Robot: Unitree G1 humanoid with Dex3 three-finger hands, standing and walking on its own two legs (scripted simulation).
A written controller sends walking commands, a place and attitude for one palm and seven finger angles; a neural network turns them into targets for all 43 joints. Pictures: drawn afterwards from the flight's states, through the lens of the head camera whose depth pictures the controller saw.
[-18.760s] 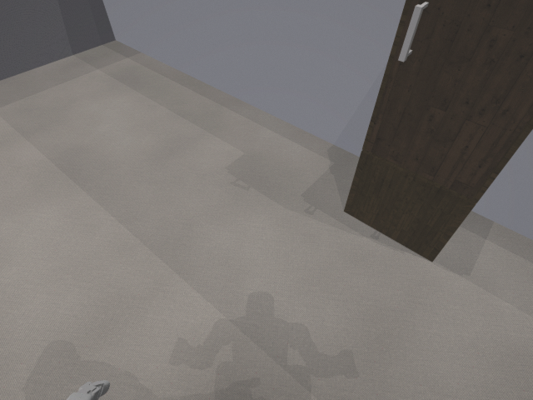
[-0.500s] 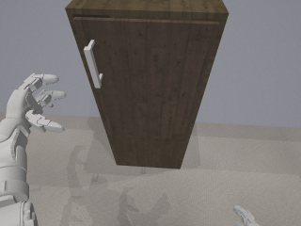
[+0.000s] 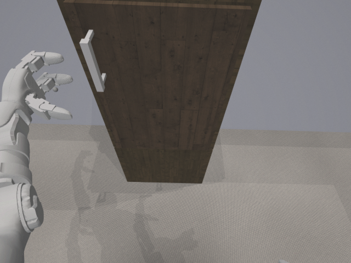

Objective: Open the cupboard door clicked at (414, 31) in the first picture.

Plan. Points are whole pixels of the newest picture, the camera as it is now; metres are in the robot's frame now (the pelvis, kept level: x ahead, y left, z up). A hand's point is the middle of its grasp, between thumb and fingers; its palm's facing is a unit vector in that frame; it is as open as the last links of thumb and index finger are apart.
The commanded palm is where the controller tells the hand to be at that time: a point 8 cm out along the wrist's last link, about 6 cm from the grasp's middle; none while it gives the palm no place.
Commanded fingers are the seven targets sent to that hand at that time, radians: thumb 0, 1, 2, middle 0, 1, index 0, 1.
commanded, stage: move the hooked fingers beside the handle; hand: left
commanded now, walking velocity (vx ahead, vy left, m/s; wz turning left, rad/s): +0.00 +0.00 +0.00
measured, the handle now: (95, 62) +0.57 +0.20 +0.13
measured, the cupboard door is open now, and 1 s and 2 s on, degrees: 0 0 0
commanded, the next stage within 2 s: slide the fingers in behind the handle in 1.28 s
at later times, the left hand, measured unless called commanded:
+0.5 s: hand (66, 67) +0.51 +0.25 +0.16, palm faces -0.02 -1.00 +0.01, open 14.0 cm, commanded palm +0.49 +0.31 +0.14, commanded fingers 0.00 -0.50 0.30 -0.30 -1.20 -0.30 -1.20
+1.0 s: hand (60, 72) +0.52 +0.27 +0.14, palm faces -0.01 -1.00 +0.02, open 14.0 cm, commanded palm +0.50 +0.32 +0.13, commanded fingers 0.00 -0.50 0.30 -0.30 -1.20 -0.30 -1.20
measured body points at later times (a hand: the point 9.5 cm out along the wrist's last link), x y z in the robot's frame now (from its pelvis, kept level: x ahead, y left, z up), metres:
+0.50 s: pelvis +0.01 +0.00 -0.01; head +0.10 +0.01 +0.43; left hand +0.50 +0.30 +0.16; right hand -0.01 -0.28 -0.11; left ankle +0.02 +0.10 -0.72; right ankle -0.01 -0.10 -0.72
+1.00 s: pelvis +0.02 +0.01 -0.01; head +0.12 +0.03 +0.43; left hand +0.51 +0.33 +0.14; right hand +0.02 -0.26 -0.11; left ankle +0.02 +0.10 -0.72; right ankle -0.01 -0.10 -0.72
